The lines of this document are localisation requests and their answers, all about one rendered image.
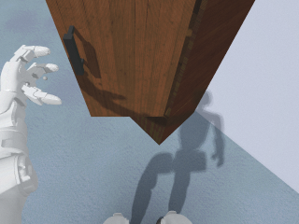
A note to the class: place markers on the cupboard door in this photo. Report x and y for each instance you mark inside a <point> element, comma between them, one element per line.
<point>130,49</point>

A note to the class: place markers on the left robot shin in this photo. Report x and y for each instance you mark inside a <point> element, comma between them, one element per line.
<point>117,215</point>

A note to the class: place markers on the right robot thigh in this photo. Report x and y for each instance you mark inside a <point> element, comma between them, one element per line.
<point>175,219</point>

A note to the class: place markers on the left robot upper arm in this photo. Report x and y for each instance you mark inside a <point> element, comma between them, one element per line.
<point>18,179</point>

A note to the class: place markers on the handle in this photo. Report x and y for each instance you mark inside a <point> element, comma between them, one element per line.
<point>72,49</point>

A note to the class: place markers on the left robot forearm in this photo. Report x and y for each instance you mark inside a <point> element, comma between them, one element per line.
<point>13,129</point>

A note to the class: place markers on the robot left hand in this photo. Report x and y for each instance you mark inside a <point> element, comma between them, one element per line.
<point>14,75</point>

